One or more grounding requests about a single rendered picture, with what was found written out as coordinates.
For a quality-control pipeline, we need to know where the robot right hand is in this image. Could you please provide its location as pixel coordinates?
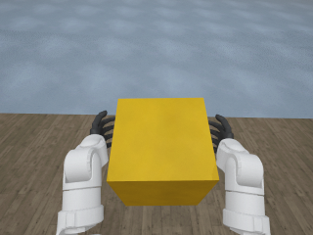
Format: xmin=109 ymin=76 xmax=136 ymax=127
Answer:
xmin=208 ymin=115 xmax=234 ymax=154

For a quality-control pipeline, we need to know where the right robot forearm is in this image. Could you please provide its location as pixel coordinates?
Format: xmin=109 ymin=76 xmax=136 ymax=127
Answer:
xmin=216 ymin=138 xmax=271 ymax=235

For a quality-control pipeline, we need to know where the robot left hand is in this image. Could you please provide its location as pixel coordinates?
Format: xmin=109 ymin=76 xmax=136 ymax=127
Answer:
xmin=90 ymin=110 xmax=115 ymax=148

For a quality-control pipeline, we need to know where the carton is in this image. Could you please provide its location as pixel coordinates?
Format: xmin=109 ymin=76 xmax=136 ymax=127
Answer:
xmin=107 ymin=97 xmax=219 ymax=207

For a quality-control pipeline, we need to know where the left robot forearm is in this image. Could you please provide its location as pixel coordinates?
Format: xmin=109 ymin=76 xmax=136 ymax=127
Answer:
xmin=56 ymin=134 xmax=109 ymax=235

